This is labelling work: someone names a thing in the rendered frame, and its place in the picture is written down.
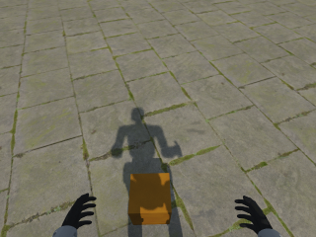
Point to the carton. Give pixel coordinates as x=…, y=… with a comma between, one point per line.
x=149, y=200

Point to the right robot hand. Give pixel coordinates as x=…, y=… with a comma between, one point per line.
x=257, y=216

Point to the left robot hand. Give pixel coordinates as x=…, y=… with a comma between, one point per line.
x=75, y=213

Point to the left robot forearm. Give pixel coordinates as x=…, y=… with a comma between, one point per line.
x=65, y=231

